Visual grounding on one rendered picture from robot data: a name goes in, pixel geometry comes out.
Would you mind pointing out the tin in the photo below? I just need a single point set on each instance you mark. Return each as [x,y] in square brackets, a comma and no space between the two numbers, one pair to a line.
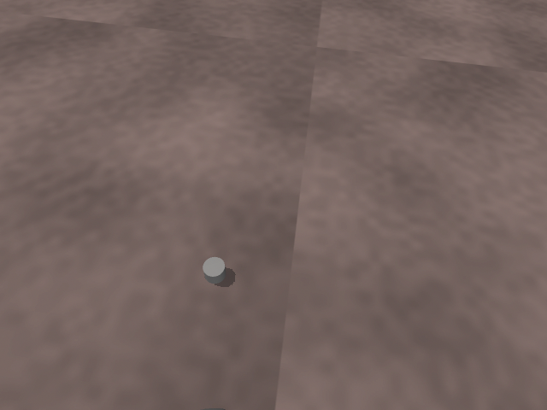
[214,270]

